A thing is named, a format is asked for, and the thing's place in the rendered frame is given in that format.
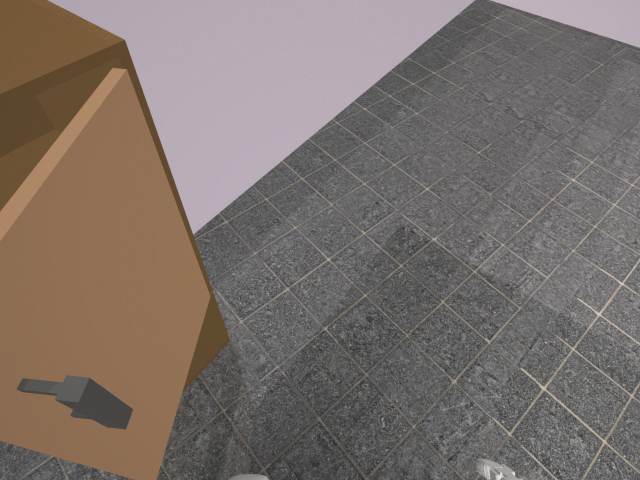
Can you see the cupboard door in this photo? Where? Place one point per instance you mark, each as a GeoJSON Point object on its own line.
{"type": "Point", "coordinates": [98, 279]}

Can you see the robot right hand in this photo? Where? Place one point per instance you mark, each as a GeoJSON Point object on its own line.
{"type": "Point", "coordinates": [494, 471]}

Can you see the handle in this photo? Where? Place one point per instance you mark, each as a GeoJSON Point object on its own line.
{"type": "Point", "coordinates": [87, 398]}

